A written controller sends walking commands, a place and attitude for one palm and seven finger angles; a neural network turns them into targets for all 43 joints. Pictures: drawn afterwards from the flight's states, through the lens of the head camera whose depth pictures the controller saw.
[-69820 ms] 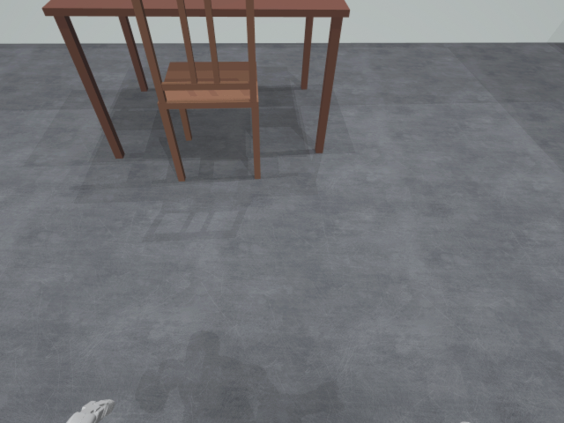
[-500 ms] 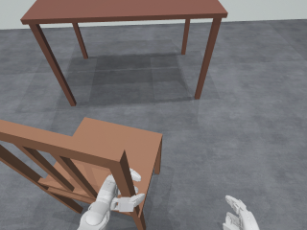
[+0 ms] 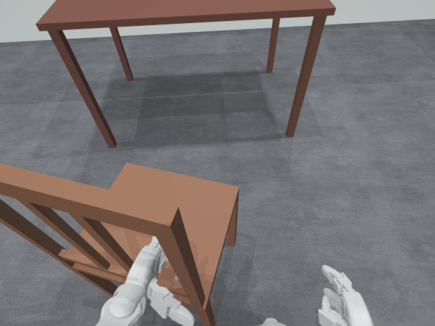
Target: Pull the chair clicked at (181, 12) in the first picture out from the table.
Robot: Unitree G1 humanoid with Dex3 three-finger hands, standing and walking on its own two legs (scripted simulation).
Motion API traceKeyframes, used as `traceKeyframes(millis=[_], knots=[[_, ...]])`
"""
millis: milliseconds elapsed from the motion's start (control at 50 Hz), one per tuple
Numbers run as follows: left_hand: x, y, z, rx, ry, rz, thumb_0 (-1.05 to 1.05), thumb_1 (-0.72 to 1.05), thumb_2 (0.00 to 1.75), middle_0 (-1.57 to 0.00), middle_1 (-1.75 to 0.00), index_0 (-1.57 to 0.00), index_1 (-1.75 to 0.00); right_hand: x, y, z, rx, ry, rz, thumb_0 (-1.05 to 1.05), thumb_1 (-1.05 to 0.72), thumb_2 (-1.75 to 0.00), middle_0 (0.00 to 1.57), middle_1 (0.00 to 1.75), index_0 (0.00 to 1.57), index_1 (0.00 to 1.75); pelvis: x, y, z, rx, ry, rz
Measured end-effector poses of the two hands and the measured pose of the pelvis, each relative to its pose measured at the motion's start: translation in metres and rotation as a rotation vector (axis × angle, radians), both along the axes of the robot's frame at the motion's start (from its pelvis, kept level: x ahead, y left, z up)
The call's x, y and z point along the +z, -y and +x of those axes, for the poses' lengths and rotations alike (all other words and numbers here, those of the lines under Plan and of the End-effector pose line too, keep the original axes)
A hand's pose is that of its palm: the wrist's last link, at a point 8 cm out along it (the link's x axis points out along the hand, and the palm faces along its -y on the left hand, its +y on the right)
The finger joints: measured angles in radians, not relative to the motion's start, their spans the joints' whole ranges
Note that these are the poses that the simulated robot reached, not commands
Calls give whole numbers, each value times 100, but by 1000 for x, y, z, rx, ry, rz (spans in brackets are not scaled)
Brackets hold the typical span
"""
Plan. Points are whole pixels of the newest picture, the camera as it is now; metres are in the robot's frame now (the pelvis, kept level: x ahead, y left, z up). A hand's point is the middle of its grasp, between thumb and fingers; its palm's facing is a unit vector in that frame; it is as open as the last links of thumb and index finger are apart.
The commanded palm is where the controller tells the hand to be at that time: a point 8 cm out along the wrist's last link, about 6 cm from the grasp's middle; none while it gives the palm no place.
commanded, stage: open the thumb and straighten the fingers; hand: left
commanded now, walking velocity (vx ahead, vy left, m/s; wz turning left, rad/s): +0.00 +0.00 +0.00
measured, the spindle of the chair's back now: (73, 237) +0.30 +0.29 -0.02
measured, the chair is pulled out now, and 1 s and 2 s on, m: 0.75 0.75 0.75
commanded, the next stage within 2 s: draw the fingers out of the gap in 0.04 s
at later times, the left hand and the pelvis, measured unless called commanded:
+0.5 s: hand (164, 320) +0.15 +0.09 -0.02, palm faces -0.23 -0.97 -0.03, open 17.5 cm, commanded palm +0.15 +0.15 -0.01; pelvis +0.00 +0.01 -0.01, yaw +1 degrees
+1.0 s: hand out of the picture +0.10 +0.10 -0.02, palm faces -0.20 -0.98 -0.04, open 17.5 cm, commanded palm +0.07 +0.16 -0.01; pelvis -0.01 +0.02 -0.02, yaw +0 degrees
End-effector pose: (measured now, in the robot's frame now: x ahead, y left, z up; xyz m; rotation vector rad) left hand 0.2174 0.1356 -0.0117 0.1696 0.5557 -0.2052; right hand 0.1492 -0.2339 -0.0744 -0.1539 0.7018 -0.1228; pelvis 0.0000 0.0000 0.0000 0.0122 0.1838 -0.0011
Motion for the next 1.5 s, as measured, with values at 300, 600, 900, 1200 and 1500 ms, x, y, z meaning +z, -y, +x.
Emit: traceKeyframes(millis=[300,600,900,1200,1500], knots=[[1,-24,-28,33,-17,-14,-1,-53,20,-1,-1,-1,-1,9,1,4,-16,41,-42,1,-90,-90,20,30,20,30,-4,-4,4,6,-11,-13],[2,-15,-75,5,-16,-51,-1,-53,20,0,0,0,0,11,-19,10,7,126,-42,1,-90,-90,20,30,20,30,-15,-14,-5,13,-14,-22],[7,-18,-110,27,-50,-77,-1,-53,20,0,0,0,0,15,-23,9,-15,173,-43,1,-90,-90,20,30,21,30,-20,-18,-7,6,-16,-26],[39,-51,-116,259,248,-154,-3,-52,21,0,0,0,0,5,-26,13,16,201,-50,1,-90,-90,20,30,20,30,-34,-16,-14,11,-31,-42],[85,-75,-105,177,430,-70,-1,-53,20,-1,0,-1,0,-12,-29,4,-38,148,39,1,-90,-90,20,30,21,30,-30,-12,-18,0,6,-39]])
